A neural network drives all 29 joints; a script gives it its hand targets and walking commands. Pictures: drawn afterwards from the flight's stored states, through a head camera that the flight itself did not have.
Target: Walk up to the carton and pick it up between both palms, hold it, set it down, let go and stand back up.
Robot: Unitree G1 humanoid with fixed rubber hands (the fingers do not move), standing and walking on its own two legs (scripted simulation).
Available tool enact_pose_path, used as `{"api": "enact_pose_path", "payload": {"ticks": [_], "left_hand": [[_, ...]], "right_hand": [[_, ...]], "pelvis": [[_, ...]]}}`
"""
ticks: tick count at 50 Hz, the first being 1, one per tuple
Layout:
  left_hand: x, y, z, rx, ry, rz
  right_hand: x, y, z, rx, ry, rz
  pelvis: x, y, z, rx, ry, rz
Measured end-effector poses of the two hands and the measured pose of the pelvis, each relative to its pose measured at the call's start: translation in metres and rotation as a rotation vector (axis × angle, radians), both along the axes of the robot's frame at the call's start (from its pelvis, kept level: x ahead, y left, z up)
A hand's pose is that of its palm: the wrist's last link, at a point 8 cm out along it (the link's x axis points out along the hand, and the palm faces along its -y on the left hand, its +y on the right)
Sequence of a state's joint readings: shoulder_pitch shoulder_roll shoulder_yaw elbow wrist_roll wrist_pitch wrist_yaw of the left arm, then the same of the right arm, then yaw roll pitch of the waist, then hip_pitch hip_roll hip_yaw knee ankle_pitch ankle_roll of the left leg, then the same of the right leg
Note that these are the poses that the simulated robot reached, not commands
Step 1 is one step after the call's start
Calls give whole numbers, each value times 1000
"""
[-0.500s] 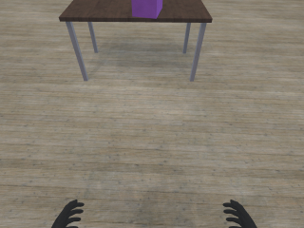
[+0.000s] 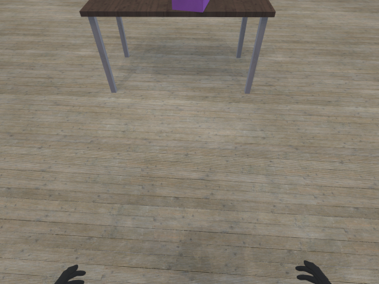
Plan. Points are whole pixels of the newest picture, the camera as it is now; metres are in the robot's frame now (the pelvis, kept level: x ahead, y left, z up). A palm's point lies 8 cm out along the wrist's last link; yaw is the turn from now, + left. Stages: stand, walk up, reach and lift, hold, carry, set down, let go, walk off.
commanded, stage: stand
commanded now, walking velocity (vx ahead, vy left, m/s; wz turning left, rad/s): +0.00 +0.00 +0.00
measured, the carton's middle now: out of the picture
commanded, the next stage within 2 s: none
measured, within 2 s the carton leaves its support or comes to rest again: neither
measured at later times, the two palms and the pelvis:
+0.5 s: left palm out of the picture +0.11 +0.29 -0.09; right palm out of the picture +0.12 -0.28 -0.09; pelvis +0.00 +0.00 +0.01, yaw +0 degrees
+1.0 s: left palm out of the picture +0.09 +0.28 -0.08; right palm out of the picture +0.10 -0.28 -0.08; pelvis +0.00 +0.00 +0.03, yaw +0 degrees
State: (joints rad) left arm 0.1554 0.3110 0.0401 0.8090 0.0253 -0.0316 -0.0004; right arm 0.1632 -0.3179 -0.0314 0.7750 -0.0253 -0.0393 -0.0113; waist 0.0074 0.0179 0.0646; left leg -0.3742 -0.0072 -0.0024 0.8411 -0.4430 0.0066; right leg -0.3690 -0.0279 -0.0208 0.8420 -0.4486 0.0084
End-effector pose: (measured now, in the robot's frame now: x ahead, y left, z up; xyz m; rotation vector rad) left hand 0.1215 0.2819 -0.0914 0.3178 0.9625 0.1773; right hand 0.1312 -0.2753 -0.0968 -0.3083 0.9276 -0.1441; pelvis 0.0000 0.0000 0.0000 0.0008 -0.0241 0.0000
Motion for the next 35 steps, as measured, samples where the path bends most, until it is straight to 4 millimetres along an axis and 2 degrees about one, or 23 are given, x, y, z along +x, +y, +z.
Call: {"api": "enact_pose_path", "payload": {"ticks": [13, 35], "left_hand": [[0, 2, -1, -3, 32, 12], [-19, 4, 5, -11, 114, 42]], "right_hand": [[-7, -5, 1, -16, 43, -17], [-21, -7, 8, -9, 108, -37]], "pelvis": [[1, 2, 6, 0, -6, -4], [-3, 1, 21, 0, -29, -2]]}}
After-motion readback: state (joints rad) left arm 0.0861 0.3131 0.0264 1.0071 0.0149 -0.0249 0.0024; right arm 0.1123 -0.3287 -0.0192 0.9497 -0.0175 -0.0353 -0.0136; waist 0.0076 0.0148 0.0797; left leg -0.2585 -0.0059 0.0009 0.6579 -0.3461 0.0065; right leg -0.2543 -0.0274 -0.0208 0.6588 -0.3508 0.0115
